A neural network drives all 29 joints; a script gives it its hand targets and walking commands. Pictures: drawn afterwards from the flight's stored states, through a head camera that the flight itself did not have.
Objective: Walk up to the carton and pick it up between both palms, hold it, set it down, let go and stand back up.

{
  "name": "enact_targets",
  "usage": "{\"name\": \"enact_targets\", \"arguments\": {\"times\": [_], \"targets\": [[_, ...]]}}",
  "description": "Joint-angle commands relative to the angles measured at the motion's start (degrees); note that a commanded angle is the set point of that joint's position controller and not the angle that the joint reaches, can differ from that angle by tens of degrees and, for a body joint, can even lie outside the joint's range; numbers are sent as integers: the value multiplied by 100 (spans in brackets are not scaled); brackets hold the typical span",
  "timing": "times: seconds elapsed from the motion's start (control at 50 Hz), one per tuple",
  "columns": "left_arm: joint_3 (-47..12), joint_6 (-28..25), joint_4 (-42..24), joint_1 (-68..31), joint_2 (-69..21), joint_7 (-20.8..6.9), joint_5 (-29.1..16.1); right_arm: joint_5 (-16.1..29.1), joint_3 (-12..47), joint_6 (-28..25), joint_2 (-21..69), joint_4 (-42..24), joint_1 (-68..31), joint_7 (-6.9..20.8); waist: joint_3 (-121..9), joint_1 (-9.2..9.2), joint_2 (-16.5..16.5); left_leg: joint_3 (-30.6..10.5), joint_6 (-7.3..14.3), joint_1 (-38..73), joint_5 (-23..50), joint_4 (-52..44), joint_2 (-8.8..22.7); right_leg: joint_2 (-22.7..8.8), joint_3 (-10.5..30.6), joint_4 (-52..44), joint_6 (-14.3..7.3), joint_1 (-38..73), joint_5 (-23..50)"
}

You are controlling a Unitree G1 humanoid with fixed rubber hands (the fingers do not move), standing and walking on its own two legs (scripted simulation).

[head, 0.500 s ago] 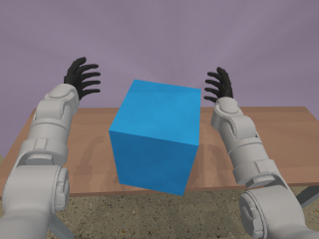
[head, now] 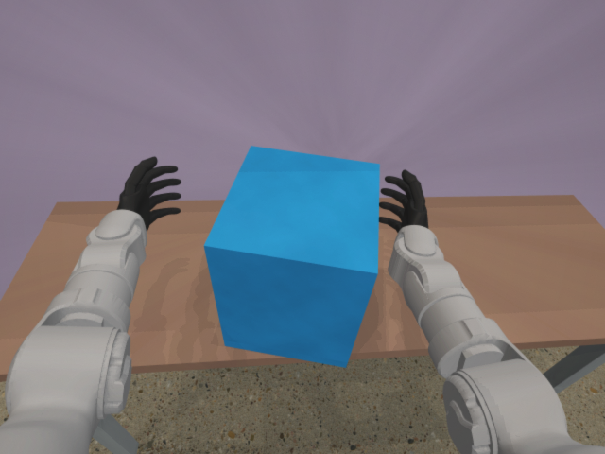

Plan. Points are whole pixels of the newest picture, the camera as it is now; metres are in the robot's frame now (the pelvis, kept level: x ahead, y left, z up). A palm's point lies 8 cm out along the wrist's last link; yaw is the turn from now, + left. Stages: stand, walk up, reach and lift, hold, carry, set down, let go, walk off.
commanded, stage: reach and lift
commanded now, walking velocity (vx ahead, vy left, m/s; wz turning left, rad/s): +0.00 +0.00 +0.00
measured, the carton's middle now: (299, 258) +0.42 +0.02 +0.03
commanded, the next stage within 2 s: none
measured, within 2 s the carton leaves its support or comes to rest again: neither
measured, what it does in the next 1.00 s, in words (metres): stands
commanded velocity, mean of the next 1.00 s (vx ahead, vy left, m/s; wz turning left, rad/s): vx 0.00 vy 0.00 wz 0.00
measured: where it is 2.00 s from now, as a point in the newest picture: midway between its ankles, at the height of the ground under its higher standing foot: outside the picture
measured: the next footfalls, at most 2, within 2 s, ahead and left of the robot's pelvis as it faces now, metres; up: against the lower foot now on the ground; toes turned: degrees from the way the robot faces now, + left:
none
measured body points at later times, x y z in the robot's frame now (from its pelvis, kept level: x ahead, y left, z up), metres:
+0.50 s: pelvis +0.01 +0.02 +0.00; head +0.04 +0.07 +0.44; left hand +0.45 +0.21 +0.08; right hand +0.42 -0.13 +0.09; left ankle +0.03 +0.13 -0.74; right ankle +0.00 -0.11 -0.74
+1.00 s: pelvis +0.01 +0.01 +0.00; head +0.06 +0.05 +0.45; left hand +0.45 +0.18 +0.07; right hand +0.41 -0.11 +0.08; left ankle +0.03 +0.13 -0.74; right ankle +0.00 -0.12 -0.74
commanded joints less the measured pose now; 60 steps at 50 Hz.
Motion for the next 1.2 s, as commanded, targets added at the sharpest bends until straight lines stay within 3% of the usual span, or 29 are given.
{"name": "enact_targets", "arguments": {"times": [0.0,0.16,0.28,0.38,0.54,0.7,0.84,0.94,1.18], "targets": [[-410,-630,-786,-2183,73,43,-172,-294,-191,-515,-318,-291,-1806,177,-2551,-735,788,-113,148,48,768,212,-284,-11,-181,-228,177,-241,1338],[-630,-897,-999,-2110,-352,235,-140,-288,-258,-917,-557,-100,-1922,395,-3017,-722,1147,-182,-80,529,1019,479,-189,87,-291,-188,31,-1082,847],[-414,-862,-1247,-1920,-669,286,277,-281,-307,-1115,-448,125,-1776,504,-2895,-623,1313,-180,-210,804,1594,539,-183,130,-300,-240,-14,-1057,1081],[-2,-776,-1384,-1791,-923,233,789,-499,-406,-1259,-160,173,-1629,496,-2744,-522,1245,-121,-193,774,1848,524,-226,114,-249,-277,46,-707,1422],[861,-737,-1590,-1681,-1301,164,1669,-1184,-727,-1537,526,46,-1457,507,-2764,-304,871,63,-40,354,1658,317,-326,19,-132,-208,216,176,1988],[1555,-735,-1728,-1665,-1887,166,2603,-2141,-1271,-1871,1245,162,-1380,607,-2701,-162,765,273,41,274,1683,57,-370,-47,-179,-166,325,927,2455],[1779,-754,-1330,-1822,-3480,-346,3371,-3199,-1411,-2041,3034,197,-1567,1107,-2393,-37,663,406,51,439,1653,-196,-412,-95,-278,-245,360,1534,2614],[1701,-735,-1126,-1860,-4424,-649,3635,-3715,-1275,-2052,4113,216,-1516,1407,-2273,25,624,474,50,364,1353,-360,-437,-61,-336,-335,358,1870,2644],[1691,-733,-1112,-1719,-4677,-682,3760,-3909,-1153,-2134,4379,316,-1321,1397,-2303,112,644,510,44,316,1389,-473,-411,-16,-385,-465,347,2043,2671]]}}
